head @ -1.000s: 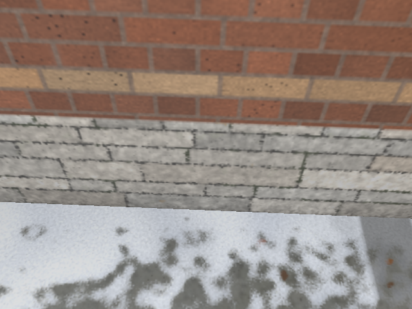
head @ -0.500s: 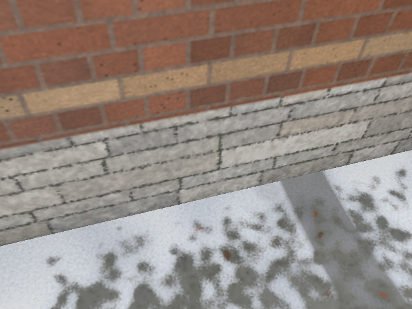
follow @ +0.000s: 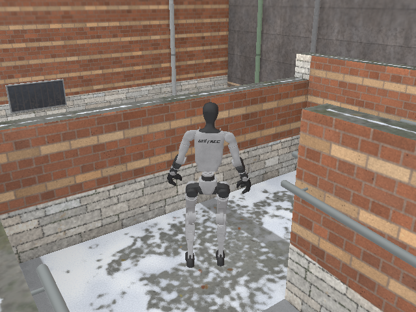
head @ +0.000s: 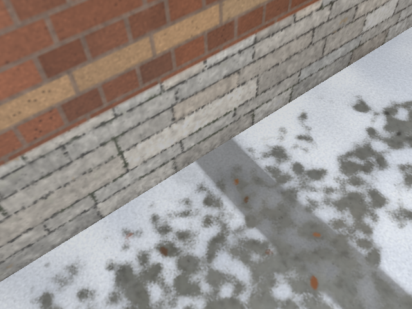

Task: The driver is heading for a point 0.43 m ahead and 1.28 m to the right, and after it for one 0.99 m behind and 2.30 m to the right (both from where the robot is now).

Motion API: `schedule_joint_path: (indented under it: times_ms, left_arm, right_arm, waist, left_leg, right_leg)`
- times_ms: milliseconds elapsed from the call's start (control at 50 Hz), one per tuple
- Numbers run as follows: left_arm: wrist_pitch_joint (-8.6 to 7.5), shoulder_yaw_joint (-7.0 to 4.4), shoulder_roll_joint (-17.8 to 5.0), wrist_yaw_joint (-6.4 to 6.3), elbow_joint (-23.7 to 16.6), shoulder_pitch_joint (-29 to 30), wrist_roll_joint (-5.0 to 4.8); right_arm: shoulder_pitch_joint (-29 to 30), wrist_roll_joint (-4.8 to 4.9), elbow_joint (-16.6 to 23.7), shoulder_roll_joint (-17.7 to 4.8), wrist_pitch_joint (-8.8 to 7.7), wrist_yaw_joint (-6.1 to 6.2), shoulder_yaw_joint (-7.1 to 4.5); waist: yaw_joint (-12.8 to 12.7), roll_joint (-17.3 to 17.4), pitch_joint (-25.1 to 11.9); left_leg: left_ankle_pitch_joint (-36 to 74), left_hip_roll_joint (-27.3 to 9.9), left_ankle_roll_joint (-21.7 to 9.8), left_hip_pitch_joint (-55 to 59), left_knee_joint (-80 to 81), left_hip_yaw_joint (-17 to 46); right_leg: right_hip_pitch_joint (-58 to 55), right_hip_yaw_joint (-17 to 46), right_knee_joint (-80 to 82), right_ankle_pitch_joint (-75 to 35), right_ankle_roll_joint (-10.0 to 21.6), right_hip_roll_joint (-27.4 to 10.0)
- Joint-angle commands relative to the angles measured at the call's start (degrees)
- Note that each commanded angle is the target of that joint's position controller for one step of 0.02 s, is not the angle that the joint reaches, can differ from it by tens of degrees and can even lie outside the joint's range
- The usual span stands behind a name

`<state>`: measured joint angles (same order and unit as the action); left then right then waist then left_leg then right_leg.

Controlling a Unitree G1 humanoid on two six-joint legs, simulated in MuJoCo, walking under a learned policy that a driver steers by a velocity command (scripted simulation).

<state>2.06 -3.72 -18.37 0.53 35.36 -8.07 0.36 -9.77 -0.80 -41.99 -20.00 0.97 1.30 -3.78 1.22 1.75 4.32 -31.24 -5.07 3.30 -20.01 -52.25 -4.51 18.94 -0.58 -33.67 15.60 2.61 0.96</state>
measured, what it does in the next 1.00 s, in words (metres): steps on the spot, turning right: left foot, then right foot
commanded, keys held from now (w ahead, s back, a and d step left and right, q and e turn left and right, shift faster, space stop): e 0.92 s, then w+e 0.08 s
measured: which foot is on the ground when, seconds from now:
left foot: up 0.00-0.42, down 0.44-0.88, up 0.90-1.00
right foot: down 0.00-0.44, up 0.46-0.86, down 0.88-1.00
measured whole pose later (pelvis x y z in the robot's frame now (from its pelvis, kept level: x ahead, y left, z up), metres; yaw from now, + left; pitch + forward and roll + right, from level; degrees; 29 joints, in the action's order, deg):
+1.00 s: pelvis -0.01 -0.03 +0.01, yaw -36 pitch +1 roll +1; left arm 1.1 -3.7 -17.7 0.3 33.6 -12.4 -0.8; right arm -8.8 0.1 -40.9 -19.8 0.7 0.8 -4.7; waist 0.4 2.6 3.1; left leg -26.6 -2.8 2.6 -26.9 -60.9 -0.3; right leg 16.2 1.8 -29.9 15.3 3.3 1.9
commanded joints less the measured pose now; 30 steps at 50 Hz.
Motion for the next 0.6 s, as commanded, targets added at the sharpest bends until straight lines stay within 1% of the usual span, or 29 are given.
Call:
schedule_joint_path:
  times_ms: [20,40,60,80,100,120,140,160,180,200,220,280,300,340,380,400,420,440,460,480,500,520,540,560,580,600]
  left_arm:
    - [-2.93,-3.5,-12.0,0.07,-3.4,-4.4,0.37]
    - [-2.79,-3.06,-10.4,-0.27,-3.6,-2.0,-0.6]
    - [-2.44,-2.62,-9.9,-0.59,-3.9,-0.3,-1.07]
    - [-2.15,-2.26,-9.5,-0.91,-4.2,0.2,-0.81]
    - [-2.0,-2.14,-9.4,-1.17,-4.3,0.3,-0.46]
    - [-1.61,-1.9,-8.6,-1.52,-4.3,0.7,-0.71]
    - [-1.36,-1.9,-8.7,-1.77,-4.4,0.3,-0.69]
    - [-1.11,-2.02,-9.1,-2.01,-4.3,-0.2,-0.6]
    - [-0.84,-2.14,-9.6,-2.14,-4.4,-0.6,-0.53]
    - [-0.64,-2.27,-10.0,-2.27,-4.4,-0.7,-0.47]
    - [-0.62,-2.56,-10.5,-2.28,-4.0,-1.9,-0.97]
    - [-0.53,-2.76,-11.0,-2.07,-4.2,-1.5,-0.77]
    - [-0.44,-2.84,-11.1,-2.04,-4.3,-1.1,-0.73]
    - [-0.2,-2.9,-11.1,-1.87,-4.4,-0.5,-0.87]
    - [0.12,-2.9,-10.8,-1.8,-4.6,0.0,-1.3]
    - [0.35,-2.85,-10.6,-1.88,-4.7,0.8,-1.65]
    - [0.6,-2.68,-10.0,-2.05,-4.9,1.7,-2.11]
    - [0.65,-2.2,-8.3,-2.21,-4.8,0.3,-2.09]
    - [0.6,-1.4,-5.0,-2.08,-4.8,-3.1,-1.39]
    - [0.06,-2.62,-8.6,-2.19,-5.8,-2.2,-1.42]
    - [-0.13,-3.86,-12.0,-2.19,-4.6,-4.3,-0.81]
    - [0.19,-4.33,-12.2,-2.11,-3.1,-5.1,-1.26]
    - [0.82,-4.16,-10.5,-2.32,-1.8,-6.2,-1.31]
    - [1.27,-3.82,-9.1,-2.27,-1.8,-6.2,-1.33]
    - [1.42,-3.4,-7.7,-2.06,-2.1,-5.6,-1.59]
    - [1.37,-3.1,-6.9,-1.93,-2.8,-4.2,-1.88]
  right_arm:
    - [3.8,0.78,6.2,-7.0,-0.75,0.71,-1.64]
    - [3.1,0.24,5.1,-7.2,-0.45,1.3,-1.87]
    - [2.4,-0.19,5.1,-7.6,-0.28,1.58,-2.08]
    - [1.3,-0.19,4.7,-7.4,-0.3,1.43,-2.1]
    - [0.1,-0.01,4.5,-6.8,-0.36,1.26,-2.01]
    - [-0.2,0.71,4.6,-5.5,-0.59,1.27,-1.71]
    - [0.4,0.85,4.7,-4.9,-0.7,1.31,-1.42]
    - [1.2,0.78,5.0,-4.5,-0.82,1.34,-1.27]
    - [1.7,1.05,5.2,-4.3,-1.09,1.48,-1.22]
    - [2.3,1.05,5.3,-4.3,-1.32,1.47,-1.12]
    - [2.6,1.27,5.3,-4.0,-1.55,1.4,-1.24]
    - [3.5,1.41,5.5,-4.3,-2.17,1.03,-1.36]
    - [3.7,1.13,5.6,-4.4,-2.24,0.66,-1.34]
    - [3.2,1.42,5.5,-4.5,-2.6,0.11,-1.48]
    - [2.1,1.64,5.4,-4.5,-3.07,-0.43,-1.57]
    - [0.7,1.66,5.0,-4.4,-3.31,-0.67,-1.66]
    - [-1.2,1.52,4.2,-4.4,-3.5,-0.76,-1.85]
    - [-2.6,0.97,3.9,-6.5,-3.48,-0.53,-2.46]
    - [-0.8,-0.06,4.9,-10.6,-2.91,-0.12,-3.07]
    - [-0.5,-1.91,4.8,-11.1,-2.73,-0.42,-3.25]
    - [1.7,-1.38,6.0,-8.0,-2.83,-0.25,-2.33]
    - [3.8,-0.7,6.4,-5.5,-2.75,0.1,-1.63]
    - [4.9,-0.02,6.7,-4.7,-2.61,0.45,-1.38]
    - [4.8,0.56,6.6,-4.3,-2.5,0.76,-1.13]
    - [4.1,0.5,6.5,-4.3,-2.21,1.03,-0.99]
    - [3.0,0.23,6.2,-4.5,-1.91,1.23,-1.06]
  waist:
    - [-3.9,-9.5,-10.5]
    - [-2.7,-7.0,-9.0]
    - [-1.6,-7.6,-8.1]
    - [-0.8,-8.5,-8.7]
    - [-0.4,-8.9,-9.6]
    - [0.0,-8.7,-10.0]
    - [-0.5,-9.1,-9.7]
    - [-1.1,-9.1,-9.5]
    - [-1.4,-9.4,-9.3]
    - [-1.8,-9.5,-9.2]
    - [-2.1,-9.7,-9.1]
    - [-2.4,-10.3,-8.1]
    - [-2.5,-10.4,-8.2]
    - [-2.3,-11.1,-8.5]
    - [-1.9,-11.4,-9.0]
    - [-0.8,-11.1,-9.3]
    - [0.5,-10.6,-9.5]
    - [0.3,-7.7,-10.5]
    - [-2.8,6.0,-10.2]
    - [-2.1,14.6,-7.2]
    - [-2.7,9.5,-6.8]
    - [-3.4,6.7,-5.7]
    - [-3.5,5.4,-5.0]
    - [-2.8,5.6,-4.2]
    - [-2.3,5.8,-3.9]
    - [-1.4,6.6,-4.0]
  left_leg:
    - [-1.4,2.3,0.6,-18.6,-19.4,8.2]
    - [2.8,1.5,0.8,-18.4,-17.2,8.7]
    - [5.9,1.7,1.3,-16.2,-15.9,8.9]
    - [8.1,2.8,1.7,-13.5,-16.5,8.4]
    - [9.4,3.5,2.1,-12.3,-15.8,8.4]
    - [10.1,3.8,2.2,-12.6,-12.7,8.2]
    - [10.5,4.2,2.4,-12.7,-9.5,8.1]
    - [10.7,4.4,2.6,-12.7,-6.5,8.3]
    - [11.0,4.4,2.7,-13.0,-3.7,8.6]
    - [11.1,4.5,2.7,-12.3,-1.0,9.0]
    - [11.2,4.9,2.5,-11.6,1.4,9.6]
    - [10.1,5.8,1.8,-8.7,6.8,10.3]
    - [9.7,6.4,1.6,-6.8,8.6,10.3]
    - [9.3,7.2,0.9,-4.1,12.0,10.3]
    - [10.1,7.6,0.1,-1.2,17.2,10.2]
    - [12.8,7.6,-0.4,1.6,22.3,9.8]
    - [18.8,7.1,-1.2,6.2,29.5,9.0]
    - [23.5,1.7,-3.1,12.7,32.9,12.1]
    - [30.0,-10.2,-8.8,17.3,35.0,24.3]
    - [36.1,-17.6,-17.6,13.0,36.4,34.3]
    - [35.1,-18.1,-19.0,11.6,36.0,31.5]
    - [32.6,-14.1,-16.4,10.7,35.2,25.4]
    - [29.7,-10.6,-14.1,11.5,34.6,20.8]
    - [31.6,-10.0,-14.0,12.4,34.3,18.5]
    - [33.4,-8.8,-14.1,12.3,34.5,15.7]
    - [34.1,-8.3,-14.5,13.5,34.8,13.8]
  right_leg:
    - [-17.8,21.9,12.5,-35.2,14.7,-17.9]
    - [-16.0,19.7,12.6,-30.5,12.1,-15.2]
    - [-12.9,18.6,13.0,-30.3,11.3,-13.8]
    - [-11.0,17.8,13.4,-30.8,11.2,-12.5]
    - [-10.8,17.5,13.6,-30.6,11.4,-11.9]
    - [-11.5,17.6,13.7,-27.7,11.0,-11.1]
    - [-11.7,18.2,13.9,-25.7,10.8,-10.7]
    - [-12.1,19.2,14.0,-23.6,10.8,-10.6]
    - [-12.5,20.3,13.9,-20.7,10.8,-10.6]
    - [-12.2,21.4,13.8,-17.9,10.7,-10.4]
    - [-12.0,22.9,13.8,-15.3,10.5,-10.5]
    - [-9.6,26.4,13.6,-10.4,10.5,-10.2]
    - [-8.7,27.6,13.5,-10.9,10.5,-10.0]
    - [-8.6,29.6,12.7,-13.0,10.2,-9.5]
    - [-9.3,31.7,11.4,-16.0,9.5,-9.0]
    - [-9.0,31.9,10.2,-16.8,8.6,-8.0]
    - [-7.5,31.2,8.5,-15.8,6.9,-6.4]
    - [-3.2,28.7,4.8,-8.5,4.0,-3.7]
    - [5.5,18.6,-6.8,8.8,0.2,3.8]
    - [13.1,11.1,-18.9,22.0,-2.6,7.6]
    - [13.6,11.6,-28.1,19.2,-4.4,3.6]
    - [13.6,10.8,-31.2,15.3,-5.4,2.9]
    - [14.6,10.0,-33.5,12.0,-6.5,2.6]
    - [16.3,9.5,-35.4,9.9,-7.4,2.3]
    - [16.2,7.8,-35.0,8.7,-8.1,1.9]
    - [16.5,6.1,-33.0,7.6,-8.6,1.4]
Keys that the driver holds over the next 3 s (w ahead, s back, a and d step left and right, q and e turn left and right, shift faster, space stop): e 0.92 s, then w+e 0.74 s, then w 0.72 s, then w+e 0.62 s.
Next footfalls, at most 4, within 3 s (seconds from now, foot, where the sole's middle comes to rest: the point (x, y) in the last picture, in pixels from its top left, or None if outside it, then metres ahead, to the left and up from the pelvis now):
0.44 left None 0.10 0.12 -0.77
0.88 right None -0.02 -0.13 -0.77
1.36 left None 0.25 -0.06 -0.77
1.84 right None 0.20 -0.48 -0.77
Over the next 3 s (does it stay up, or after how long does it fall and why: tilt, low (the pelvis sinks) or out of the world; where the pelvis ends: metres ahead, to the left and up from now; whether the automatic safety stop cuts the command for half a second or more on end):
stays up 0.47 -0.87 -0.01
